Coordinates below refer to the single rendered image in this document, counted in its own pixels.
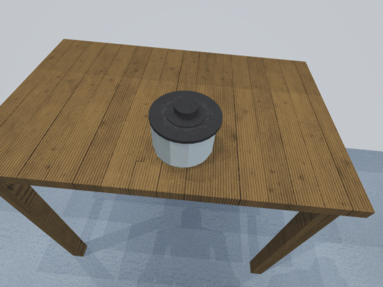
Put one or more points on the table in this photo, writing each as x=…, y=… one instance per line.
x=79, y=121

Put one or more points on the lid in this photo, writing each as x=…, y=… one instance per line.
x=167, y=124

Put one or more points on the pot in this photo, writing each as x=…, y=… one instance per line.
x=181, y=155

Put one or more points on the knob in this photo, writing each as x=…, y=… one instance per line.
x=186, y=107

